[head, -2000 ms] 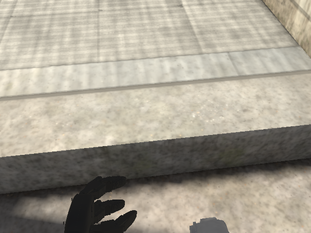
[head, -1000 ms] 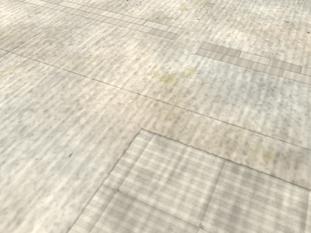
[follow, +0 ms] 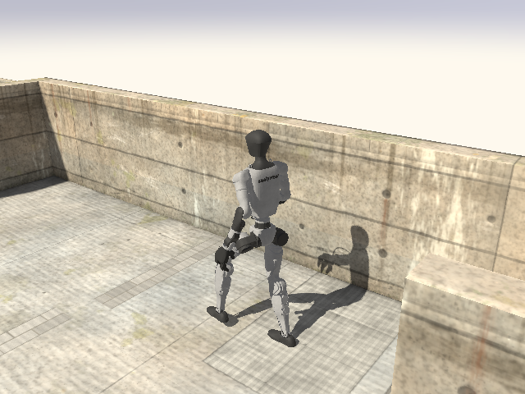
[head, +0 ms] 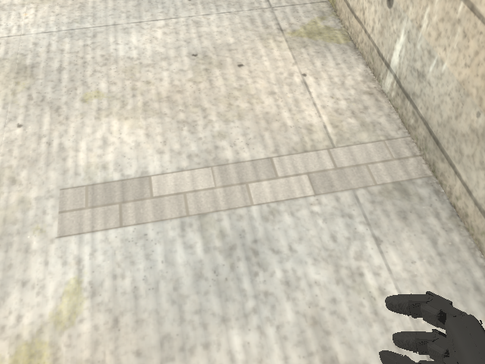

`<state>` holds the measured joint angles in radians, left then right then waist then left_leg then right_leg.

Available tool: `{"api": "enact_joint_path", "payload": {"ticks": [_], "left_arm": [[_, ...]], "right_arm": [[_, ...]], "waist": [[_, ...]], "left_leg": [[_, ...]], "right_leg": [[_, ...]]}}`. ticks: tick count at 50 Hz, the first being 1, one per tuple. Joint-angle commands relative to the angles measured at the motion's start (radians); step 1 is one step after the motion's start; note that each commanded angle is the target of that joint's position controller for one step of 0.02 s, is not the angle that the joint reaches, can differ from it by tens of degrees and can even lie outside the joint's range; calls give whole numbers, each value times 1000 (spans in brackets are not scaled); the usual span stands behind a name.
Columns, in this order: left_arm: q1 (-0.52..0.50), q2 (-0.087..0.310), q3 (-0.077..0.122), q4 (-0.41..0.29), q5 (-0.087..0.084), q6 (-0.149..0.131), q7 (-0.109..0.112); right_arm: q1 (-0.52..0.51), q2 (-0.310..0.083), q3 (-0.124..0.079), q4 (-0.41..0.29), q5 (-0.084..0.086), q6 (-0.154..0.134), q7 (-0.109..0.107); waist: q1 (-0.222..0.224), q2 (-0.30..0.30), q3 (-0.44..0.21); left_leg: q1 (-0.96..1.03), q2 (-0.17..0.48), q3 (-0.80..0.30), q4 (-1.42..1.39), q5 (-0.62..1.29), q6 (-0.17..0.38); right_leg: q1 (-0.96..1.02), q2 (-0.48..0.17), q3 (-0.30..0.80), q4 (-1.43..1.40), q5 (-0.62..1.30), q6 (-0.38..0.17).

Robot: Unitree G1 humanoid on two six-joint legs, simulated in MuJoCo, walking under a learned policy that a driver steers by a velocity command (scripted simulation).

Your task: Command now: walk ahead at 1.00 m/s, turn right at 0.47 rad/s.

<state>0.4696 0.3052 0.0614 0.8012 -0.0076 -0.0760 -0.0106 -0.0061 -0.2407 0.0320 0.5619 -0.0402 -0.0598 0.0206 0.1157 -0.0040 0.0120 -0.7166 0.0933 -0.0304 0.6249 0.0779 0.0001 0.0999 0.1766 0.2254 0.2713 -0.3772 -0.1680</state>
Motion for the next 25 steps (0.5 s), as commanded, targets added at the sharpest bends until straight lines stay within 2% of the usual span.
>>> {"api": "enact_joint_path", "payload": {"ticks": [1,2,3,4,5,6,7,8,9,10,11,13,15,16,17,19,21,22,23,24,25], "left_arm": [[5,187,43,-27,12,-16,15],[-11,213,47,-25,25,-13,17],[-67,214,46,-35,36,-12,16],[-93,131,24,-61,49,-20,15],[88,-18,-13,-96,-10,-21,1],[-26,68,-15,-83,26,-21,12],[-152,95,-5,-104,29,-17,7],[-216,91,-10,-122,38,-16,-2],[-251,72,-16,-142,43,-10,-13],[-244,49,-24,-153,47,0,-24],[-242,29,-32,-156,47,9,-29],[-287,18,-42,-182,54,19,-35],[-412,27,-54,-241,62,13,-40],[-467,25,-61,-264,61,7,-45],[-509,13,-70,-277,56,0,-53],[-544,-8,-81,-279,42,-5,-62],[-565,22,-74,-284,37,-9,-48],[-554,43,-64,-278,44,-9,-37],[-494,70,-52,-260,50,-11,-24],[-330,103,-34,-213,52,-15,-9],[-141,133,-17,-162,66,-22,9]], "right_arm": [[11,-126,-50,-28,3,-14,-10],[146,-166,-73,9,11,-18,-20],[343,-200,-93,60,17,-20,-35],[559,-263,-118,95,-1,-18,-56],[518,-350,-140,109,-36,-22,-45],[440,-239,-130,93,-13,-12,-26],[374,-185,-120,103,-4,-17,-21],[366,-153,-114,126,-6,-19,-15],[389,-129,-105,156,-8,-25,-16],[408,-98,-94,186,-8,-31,-16],[424,-88,-90,206,0,-39,-14],[447,-107,-92,232,18,-54,-13],[460,-122,-90,247,27,-61,-8],[458,-120,-89,249,32,-62,-5],[463,-123,-91,249,37,-65,-3],[489,-167,-100,256,52,-71,-2],[512,-211,-108,272,51,-66,-5],[525,-220,-108,282,48,-63,-6],[543,-239,-111,292,43,-58,-11],[541,-263,-116,299,33,-48,-17],[514,-259,-116,295,35,-43,-21]], "waist": [[-59,-40,-26],[-129,-54,-101],[-245,-52,-183],[-336,12,-302],[-173,409,-409],[-213,215,-302],[-200,87,-140],[-189,-5,-79],[-171,2,-33],[-140,37,-8],[-123,59,4],[-102,68,51],[-103,67,103],[-106,62,117],[-116,48,123],[-130,34,105],[-132,50,108],[-125,50,75],[-100,74,7],[-22,99,-91],[74,92,-177]], "left_leg": [[331,-113,85,-85,-66,45],[448,-143,83,-84,-169,62],[660,-115,75,-82,-213,78],[915,44,-107,-25,-501,103],[1150,329,-751,-240,-749,260],[1057,282,-874,-359,-868,250],[898,245,-675,-360,-770,236],[786,204,-556,-364,-636,220],[711,166,-459,-371,-541,203],[651,136,-394,-391,-499,190],[635,121,-351,-412,-465,182],[604,110,-275,-470,-390,179],[551,72,-183,-537,-236,188],[514,41,-144,-558,-160,184],[467,16,-108,-579,-83,177],[429,30,-91,-632,84,179],[544,64,-101,-588,272,183],[624,62,-91,-516,439,173],[686,64,-90,-397,595,157],[683,58,-84,-180,668,141],[548,13,-75,97,532,115]], "right_leg": [[-85,-243,86,91,1035,-28],[-46,-253,78,252,1148,-10],[-130,-229,42,482,1101,7],[-323,-189,-12,828,850,15],[-691,-9,-93,1180,-61,77],[-818,-70,-81,1194,-14,46],[-836,-122,-80,1148,90,46],[-815,-149,-91,1099,117,45],[-810,-166,-84,1067,108,46],[-797,-177,-78,1037,96,52],[-807,-185,-75,1008,79,57],[-875,-202,-85,935,88,72],[-899,-236,-172,778,193,95],[-853,-252,-207,665,279,105],[-763,-247,-231,549,371,112],[-584,-215,-269,436,489,111],[-547,-199,-276,352,476,102],[-512,-171,-284,321,432,94],[-426,-135,-289,307,358,84],[-247,-107,-279,300,282,74],[-13,-175,-228,297,296,67]]}}
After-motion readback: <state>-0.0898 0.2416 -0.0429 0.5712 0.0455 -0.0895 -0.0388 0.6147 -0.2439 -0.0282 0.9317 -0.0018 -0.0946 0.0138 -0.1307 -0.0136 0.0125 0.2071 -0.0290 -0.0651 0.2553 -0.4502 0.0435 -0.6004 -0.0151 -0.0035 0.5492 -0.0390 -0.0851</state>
